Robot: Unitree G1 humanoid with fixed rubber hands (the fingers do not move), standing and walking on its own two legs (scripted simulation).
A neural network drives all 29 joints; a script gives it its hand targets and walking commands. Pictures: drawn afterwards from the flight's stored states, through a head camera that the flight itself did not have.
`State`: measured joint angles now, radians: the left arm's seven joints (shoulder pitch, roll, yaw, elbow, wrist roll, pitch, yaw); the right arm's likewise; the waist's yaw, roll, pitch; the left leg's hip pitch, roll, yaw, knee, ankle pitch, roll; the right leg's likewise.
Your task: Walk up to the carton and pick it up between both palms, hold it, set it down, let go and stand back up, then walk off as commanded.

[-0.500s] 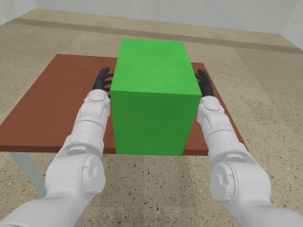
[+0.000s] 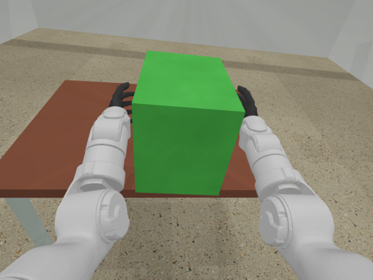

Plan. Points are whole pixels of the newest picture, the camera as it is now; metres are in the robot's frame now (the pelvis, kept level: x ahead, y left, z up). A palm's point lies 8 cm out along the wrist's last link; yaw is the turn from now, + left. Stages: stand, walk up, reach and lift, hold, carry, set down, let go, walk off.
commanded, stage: reach and lift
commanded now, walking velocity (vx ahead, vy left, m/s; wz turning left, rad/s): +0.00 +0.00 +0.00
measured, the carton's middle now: (181, 119) +0.46 +0.03 +0.16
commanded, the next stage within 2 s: hold in 0.78 s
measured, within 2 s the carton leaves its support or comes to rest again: neither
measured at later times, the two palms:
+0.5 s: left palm (116, 111) +0.39 +0.17 +0.21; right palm (248, 113) +0.41 -0.11 +0.23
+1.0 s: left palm (118, 100) +0.39 +0.17 +0.24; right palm (255, 106) +0.40 -0.12 +0.25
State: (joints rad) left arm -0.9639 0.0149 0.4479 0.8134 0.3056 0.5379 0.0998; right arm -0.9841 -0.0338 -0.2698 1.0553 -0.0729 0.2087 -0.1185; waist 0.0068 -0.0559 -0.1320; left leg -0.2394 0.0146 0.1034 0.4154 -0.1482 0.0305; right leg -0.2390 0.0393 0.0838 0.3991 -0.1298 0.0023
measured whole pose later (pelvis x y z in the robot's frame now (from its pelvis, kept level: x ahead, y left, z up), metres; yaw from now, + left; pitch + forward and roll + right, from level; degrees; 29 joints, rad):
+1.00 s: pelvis +0.00 +0.00 +0.00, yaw +0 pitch -3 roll +0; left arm -0.96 0.02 0.45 0.64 0.31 0.67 0.05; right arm -0.99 -0.07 -0.11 0.88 0.09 0.36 -0.18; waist -0.03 -0.03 -0.13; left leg -0.21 0.01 0.10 0.41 -0.16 0.03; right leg -0.20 0.04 0.08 0.38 -0.13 0.00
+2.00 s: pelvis +0.01 +0.00 +0.00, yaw +0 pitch -3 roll -1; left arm -0.94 0.01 0.45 0.55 0.31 0.74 0.02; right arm -0.97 -0.07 -0.09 0.77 0.13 0.46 -0.21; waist -0.08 -0.03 -0.13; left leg -0.20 0.01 0.10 0.41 -0.16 0.04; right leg -0.19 0.04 0.08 0.38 -0.13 0.01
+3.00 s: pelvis +0.01 +0.00 +0.00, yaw +0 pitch -3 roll -1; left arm -0.93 0.01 0.45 0.54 0.31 0.75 0.01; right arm -0.97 -0.07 -0.08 0.75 0.14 0.46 -0.22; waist -0.08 -0.02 -0.13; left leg -0.20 0.01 0.10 0.41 -0.16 0.04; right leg -0.19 0.04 0.08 0.38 -0.13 0.01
